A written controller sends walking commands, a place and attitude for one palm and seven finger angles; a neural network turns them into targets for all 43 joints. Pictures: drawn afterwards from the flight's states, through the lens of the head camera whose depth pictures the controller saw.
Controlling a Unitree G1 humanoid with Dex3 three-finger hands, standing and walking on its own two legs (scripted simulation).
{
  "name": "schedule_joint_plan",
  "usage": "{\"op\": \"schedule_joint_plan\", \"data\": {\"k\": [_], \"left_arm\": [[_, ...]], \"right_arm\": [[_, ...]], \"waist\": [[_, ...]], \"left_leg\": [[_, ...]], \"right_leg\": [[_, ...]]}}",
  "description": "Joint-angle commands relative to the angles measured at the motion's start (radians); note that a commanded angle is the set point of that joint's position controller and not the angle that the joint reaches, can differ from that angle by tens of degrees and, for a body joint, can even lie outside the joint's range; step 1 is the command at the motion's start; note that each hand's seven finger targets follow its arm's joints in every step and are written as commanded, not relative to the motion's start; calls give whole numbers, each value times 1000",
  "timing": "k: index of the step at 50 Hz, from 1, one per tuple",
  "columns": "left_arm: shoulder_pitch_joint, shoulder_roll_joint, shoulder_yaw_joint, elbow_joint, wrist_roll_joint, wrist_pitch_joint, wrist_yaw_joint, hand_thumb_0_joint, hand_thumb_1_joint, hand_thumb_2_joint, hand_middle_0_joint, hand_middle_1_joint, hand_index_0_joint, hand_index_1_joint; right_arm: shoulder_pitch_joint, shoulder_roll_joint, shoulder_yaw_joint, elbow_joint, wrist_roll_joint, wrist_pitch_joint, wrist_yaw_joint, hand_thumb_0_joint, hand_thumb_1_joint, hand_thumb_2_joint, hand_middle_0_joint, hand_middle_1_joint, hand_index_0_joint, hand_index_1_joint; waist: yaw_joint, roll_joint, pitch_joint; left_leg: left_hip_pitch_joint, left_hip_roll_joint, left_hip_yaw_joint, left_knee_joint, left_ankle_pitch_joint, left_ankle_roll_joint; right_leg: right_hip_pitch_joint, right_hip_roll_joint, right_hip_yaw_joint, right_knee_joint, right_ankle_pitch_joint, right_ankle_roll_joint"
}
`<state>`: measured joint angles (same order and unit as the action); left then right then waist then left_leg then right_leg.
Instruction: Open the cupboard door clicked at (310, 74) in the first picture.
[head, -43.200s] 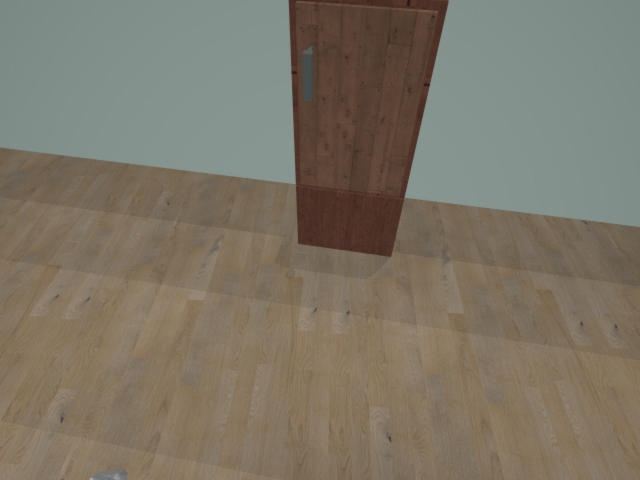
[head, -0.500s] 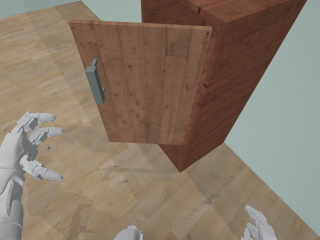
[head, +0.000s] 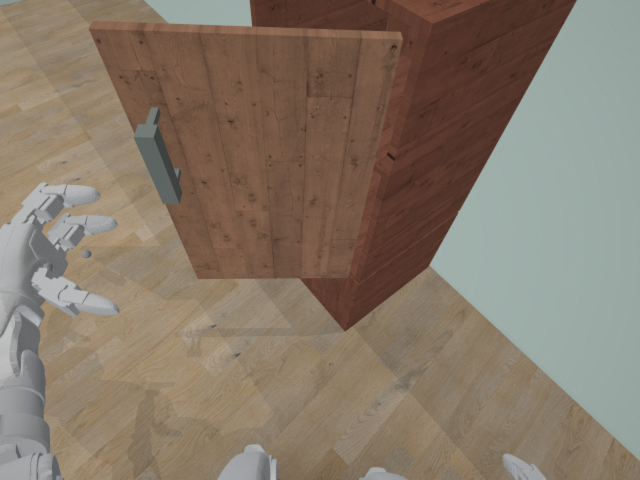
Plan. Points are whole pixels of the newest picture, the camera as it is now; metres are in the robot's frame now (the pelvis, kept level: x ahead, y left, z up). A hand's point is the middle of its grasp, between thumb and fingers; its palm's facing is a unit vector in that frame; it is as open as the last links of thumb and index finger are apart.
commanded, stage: move the hooked fingers beside the handle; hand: left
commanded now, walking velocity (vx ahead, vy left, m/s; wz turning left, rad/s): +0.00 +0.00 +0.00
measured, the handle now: (163, 157) +0.54 +0.25 +0.06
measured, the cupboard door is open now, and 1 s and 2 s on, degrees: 53 53 53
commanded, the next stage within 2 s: slide the fingers in behind the handle in 1.74 s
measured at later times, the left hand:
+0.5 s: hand (99, 211) +0.42 +0.30 +0.07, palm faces +0.06 -1.00 -0.01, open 14.0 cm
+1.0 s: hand (106, 177) +0.48 +0.31 +0.06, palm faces +0.05 -1.00 +0.00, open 14.0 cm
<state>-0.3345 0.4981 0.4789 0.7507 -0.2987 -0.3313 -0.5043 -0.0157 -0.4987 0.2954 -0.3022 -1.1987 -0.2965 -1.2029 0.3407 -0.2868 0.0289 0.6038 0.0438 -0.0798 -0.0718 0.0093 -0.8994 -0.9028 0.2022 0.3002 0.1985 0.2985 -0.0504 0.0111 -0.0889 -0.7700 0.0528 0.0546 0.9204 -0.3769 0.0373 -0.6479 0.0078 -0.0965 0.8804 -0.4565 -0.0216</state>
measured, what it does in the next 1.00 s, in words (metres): stands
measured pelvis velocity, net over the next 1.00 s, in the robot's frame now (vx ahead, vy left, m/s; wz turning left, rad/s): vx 0.00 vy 0.01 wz -0.03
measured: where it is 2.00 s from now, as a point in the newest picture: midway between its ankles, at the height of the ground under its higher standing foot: outside the picture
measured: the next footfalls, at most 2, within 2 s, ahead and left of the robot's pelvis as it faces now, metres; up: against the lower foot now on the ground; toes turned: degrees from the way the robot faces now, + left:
none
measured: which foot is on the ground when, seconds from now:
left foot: down 0.00-1.00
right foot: down 0.00-1.00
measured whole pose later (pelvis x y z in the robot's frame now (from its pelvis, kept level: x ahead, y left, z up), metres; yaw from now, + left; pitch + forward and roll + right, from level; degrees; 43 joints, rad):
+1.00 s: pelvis +0.00 +0.01 -0.02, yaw -2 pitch +21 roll -5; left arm -0.84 0.76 0.55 1.21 -0.14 -0.36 -0.50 -0.02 -0.50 0.30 -0.30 -1.20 -0.30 -1.20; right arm 0.39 -0.30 0.05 0.62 0.01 0.06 -0.05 0.00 -0.90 -0.90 0.20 0.30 0.20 0.30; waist -0.16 0.00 -0.09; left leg -1.00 0.08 0.04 1.04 -0.42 0.06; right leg -0.86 0.03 -0.10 0.96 -0.47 -0.01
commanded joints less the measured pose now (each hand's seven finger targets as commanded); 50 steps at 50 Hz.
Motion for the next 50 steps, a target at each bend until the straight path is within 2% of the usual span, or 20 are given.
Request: {"op": "schedule_joint_plan", "data": {"k": [1, 4, 5, 6, 8, 10, 11, 13, 15, 20, 22, 28, 33, 38, 39, 41, 44, 47, 48, 50], "left_arm": [[-335, 343, 92, -146, -11, -73, 18, 0, -500, 300, -300, -1200, -300, -1200], [-408, 334, 62, -113, 6, -79, 13, 0, -500, 300, -300, -1200, -300, -1200], [-421, 339, 66, -100, 5, -82, 10, 0, -500, 300, -300, -1200, -300, -1200], [-427, 372, 89, -79, 14, -87, 9, 0, -500, 300, -300, -1200, -300, -1200], [-475, 335, 44, -64, 21, -95, 5, 0, -500, 300, -300, -1200, -300, -1200], [-495, 343, 46, -33, 21, -101, 4, 0, -500, 300, -300, -1200, -300, -1200], [-513, 344, 42, -20, 27, -102, 2, 0, -500, 300, -300, -1200, -300, -1200], [-521, 338, 34, 33, 32, -94, 6, 0, -500, 300, -300, -1200, -300, -1200], [-572, 373, 52, 53, 37, -99, 10, 0, -500, 300, -300, -1200, -300, -1200], [-693, 426, 62, 84, 67, -117, 27, 0, -500, 300, -300, -1200, -300, -1200], [-689, 458, 83, 95, 74, -128, 25, 0, -500, 300, -300, -1200, -300, -1200], [-721, 477, 75, 180, 89, -105, 11, 0, -500, 300, -300, -1200, -300, -1200], [-736, 519, 109, 166, 92, -113, 11, 0, -500, 300, -300, -1200, -300, -1200], [-760, 570, 125, 236, 112, -93, 5, 0, -500, 300, -300, -1200, -300, -1200], [-792, 552, 101, 235, 115, -93, 4, 0, -500, 300, -300, -1200, -300, -1200], [-851, 558, 94, 224, 119, -104, 4, 0, -500, 300, -300, -1200, -300, -1200], [-886, 577, 98, 240, 125, -103, 8, 0, -500, 300, -300, -1200, -300, -1200], [-904, 600, 108, 257, 139, -96, 8, 0, -500, 300, -300, -1200, -300, -1200], [-871, 572, 90, 258, 139, -90, 7, 0, -500, 300, -300, -1200, -300, -1200], [-836, 572, 102, 263, 130, -84, 5, 0, -500, 300, -300, -1200, -300, -1200]], "right_arm": [[32, -170, -69, -101, -1, -30, -19, 0, -900, -900, 200, 300, 200, 300], [34, -167, -66, -97, -2, -21, -19, 0, -900, -900, 200, 300, 200, 300], [44, -169, -68, -96, -3, -18, -18, 0, -900, -900, 200, 300, 200, 300], [49, -173, -68, -90, -4, -14, -18, 0, -900, -900, 200, 300, 200, 300], [46, -169, -66, -92, -4, -8, -16, 0, -900, -900, 200, 300, 200, 300], [59, -174, -67, -87, -4, -1, -16, 0, -900, -900, 200, 300, 200, 300], [60, -175, -66, -83, -6, 2, -14, 0, -900, -900, 200, 300, 200, 300], [67, -178, -68, -80, -5, 12, -13, 0, -900, -900, 200, 300, 200, 300], [77, -184, -68, -76, -7, 20, -15, 0, -900, -900, 200, 300, 200, 300], [97, -188, -65, -67, -13, 37, -13, 0, -900, -900, 200, 300, 200, 300], [106, -192, -65, -64, -15, 45, -11, 0, -900, -900, 200, 300, 200, 300], [134, -200, -64, -54, -16, 73, -8, 0, -900, -900, 200, 300, 200, 300], [159, -204, -70, -51, -23, 87, -4, 0, -900, -900, 200, 300, 200, 300], [179, -211, -69, -46, -23, 100, -5, 0, -900, -900, 200, 300, 200, 300], [180, -209, -64, -45, -23, 104, -3, 0, -900, -900, 200, 300, 200, 300], [189, -213, -63, -40, -25, 108, -5, 0, -900, -900, 200, 300, 200, 300], [198, -219, -63, -29, -29, 111, -7, 0, -900, -900, 200, 300, 200, 300], [214, -220, -62, -25, -34, 116, -5, 0, -900, -900, 200, 300, 200, 300], [217, -216, -60, -32, -34, 120, -1, 0, -900, -900, 200, 300, 200, 300], [224, -219, -63, -37, -37, 124, 2, 0, -900, -900, 200, 300, 200, 300]], "waist": [[6, 79, -305], [-5, 111, -308], [-9, 88, -323], [-2, 103, -335], [-15, 123, -328], [-21, 109, -332], [-17, 136, -340], [-24, 107, -318], [-29, 80, -322], [-44, 135, -356], [-38, 151, -413], [-54, 156, -384], [-52, 161, -444], [-69, 151, -412], [-81, 154, -399], [-90, 193, -413], [-103, 186, -423], [-95, 225, -463], [-90, 234, -474], [-82, 213, -476]], "left_leg": [[306, -29, -84, -110, 232, 3], [305, -29, -85, -106, 231, 1], [308, -27, -84, -93, 243, 5], [310, -26, -85, -92, 251, 2], [326, -24, -95, -95, 235, 0], [331, -22, -98, -86, 245, 2], [343, -20, -104, -88, 246, -3], [329, -18, -107, -88, 228, -2], [305, -18, -108, -79, 218, 3], [311, -15, -113, -58, 224, 1], [327, -15, -113, -49, 253, -3], [301, -9, -115, -38, 253, -1], [335, -3, -122, -19, 337, -2], [271, -4, -112, -5, 316, 4], [270, -3, -115, -5, 301, 5], [311, 2, -126, 0, 312, 0], [310, 6, -137, 8, 302, 0], [347, 10, -149, 19, 361, -8], [359, 9, -146, 19, 374, -9], [367, 11, -150, 19, 417, -10]], "right_leg": [[5, 36, 60, -117, 252, 0], [-14, 32, 58, -110, 247, 1], [-12, 36, 61, -105, 258, -1], [-10, 36, 63, -103, 263, -1], [-49, 36, 54, -100, 232, -1], [-65, 41, 54, -97, 230, -5], [-81, 39, 50, -92, 223, -6], [-99, 39, 47, -96, 206, -3], [-97, 40, 49, -90, 199, -4], [-130, 41, 53, -71, 189, -5], [-112, 43, 57, -63, 212, -3], [-156, 48, 52, -61, 206, 0], [-154, 53, 47, -46, 258, -1], [-157, 56, 55, -43, 261, 3], [-178, 57, 53, -44, 244, 5], [-221, 60, 50, -40, 227, 1], [-239, 58, 48, -39, 212, 2], [-258, 60, 42, -22, 232, -2], [-258, 60, 39, -22, 236, -2], [-245, 64, 34, -20, 259, -5]]}}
